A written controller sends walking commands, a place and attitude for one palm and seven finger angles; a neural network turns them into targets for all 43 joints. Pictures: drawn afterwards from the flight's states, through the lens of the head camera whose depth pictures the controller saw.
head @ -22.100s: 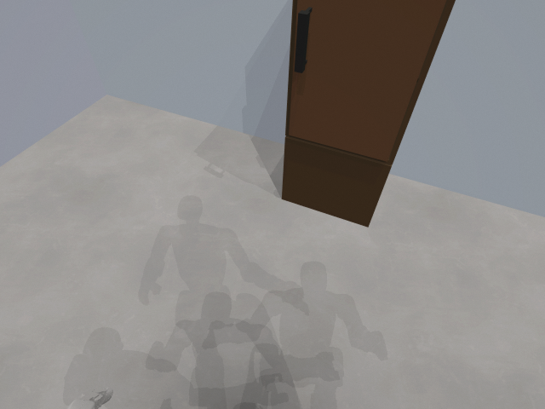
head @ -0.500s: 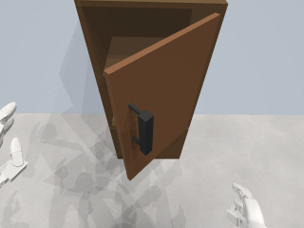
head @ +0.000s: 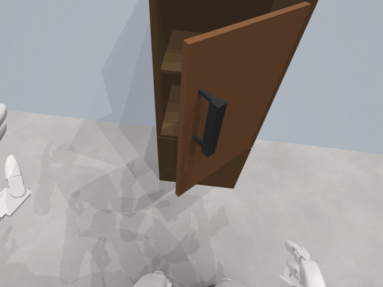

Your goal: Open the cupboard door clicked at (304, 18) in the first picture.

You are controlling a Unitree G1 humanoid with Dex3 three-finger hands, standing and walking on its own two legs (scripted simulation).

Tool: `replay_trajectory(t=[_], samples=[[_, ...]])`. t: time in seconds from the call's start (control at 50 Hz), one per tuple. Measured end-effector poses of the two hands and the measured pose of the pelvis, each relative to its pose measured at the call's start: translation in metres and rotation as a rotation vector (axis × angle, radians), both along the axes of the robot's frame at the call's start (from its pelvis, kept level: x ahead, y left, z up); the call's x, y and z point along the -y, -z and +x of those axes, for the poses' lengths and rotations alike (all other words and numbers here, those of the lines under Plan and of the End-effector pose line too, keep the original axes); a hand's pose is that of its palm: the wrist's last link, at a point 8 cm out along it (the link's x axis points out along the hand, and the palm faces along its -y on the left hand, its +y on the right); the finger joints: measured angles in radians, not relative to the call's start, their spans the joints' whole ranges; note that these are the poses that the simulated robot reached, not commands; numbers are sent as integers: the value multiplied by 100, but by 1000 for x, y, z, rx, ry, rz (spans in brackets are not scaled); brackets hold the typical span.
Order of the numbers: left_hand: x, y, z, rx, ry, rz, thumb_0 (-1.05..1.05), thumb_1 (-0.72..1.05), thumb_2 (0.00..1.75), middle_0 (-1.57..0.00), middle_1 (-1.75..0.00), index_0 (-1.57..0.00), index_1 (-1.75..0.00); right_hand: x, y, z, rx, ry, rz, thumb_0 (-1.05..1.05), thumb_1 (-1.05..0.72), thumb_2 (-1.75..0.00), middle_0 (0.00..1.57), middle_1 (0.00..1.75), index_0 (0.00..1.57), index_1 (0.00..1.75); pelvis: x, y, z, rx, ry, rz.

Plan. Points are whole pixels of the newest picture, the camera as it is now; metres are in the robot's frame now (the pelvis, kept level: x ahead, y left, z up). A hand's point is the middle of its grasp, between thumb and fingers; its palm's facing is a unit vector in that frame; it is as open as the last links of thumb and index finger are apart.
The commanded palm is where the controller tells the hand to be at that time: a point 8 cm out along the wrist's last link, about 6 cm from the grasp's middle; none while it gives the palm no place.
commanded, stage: step back with the hand held close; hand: left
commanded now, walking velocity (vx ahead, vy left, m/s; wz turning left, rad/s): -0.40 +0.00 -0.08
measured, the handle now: (205, 123) +0.47 +0.01 +0.07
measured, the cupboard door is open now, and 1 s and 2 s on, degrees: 44 44 44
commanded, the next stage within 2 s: stop stepping back and stand still in 0.18 s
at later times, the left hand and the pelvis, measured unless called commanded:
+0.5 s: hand out of the picture +0.08 +0.23 +0.19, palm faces +0.25 -0.82 -0.52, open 7.4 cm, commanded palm +0.05 +0.27 +0.20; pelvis -0.13 -0.01 +0.01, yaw -9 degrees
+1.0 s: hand out of the picture -0.01 +0.26 +0.20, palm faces +0.41 -0.82 -0.41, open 7.4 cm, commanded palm -0.06 +0.30 +0.20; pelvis -0.24 +0.02 +0.02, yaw -7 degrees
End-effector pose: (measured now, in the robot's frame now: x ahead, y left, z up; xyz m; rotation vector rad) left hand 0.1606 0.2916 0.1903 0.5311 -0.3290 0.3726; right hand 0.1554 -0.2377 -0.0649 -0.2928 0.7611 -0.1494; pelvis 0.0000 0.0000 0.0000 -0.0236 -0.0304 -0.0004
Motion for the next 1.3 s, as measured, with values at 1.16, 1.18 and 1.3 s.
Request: replay_trajectory(t=[1.16,1.18,1.3], samples=[[-3,-13,-213,-55,102,31,1,89,90,-20,-30,-21,-30,-18,-6,-305,63,176,73,1,-90,-90,20,30,20,30,-21,-17,-253,-3,106,54],[0,-15,-216,-62,107,45,1,88,90,-21,-30,-21,-30,-20,-4,-306,54,167,87,1,-90,-90,20,30,20,30,-18,-18,-253,-3,106,51],[16,-24,-229,-75,66,151,1,88,90,-21,-30,-22,-30,-12,26,-302,-18,125,138,1,-90,-90,20,31,21,30,-1,-5,-251,-12,108,42]])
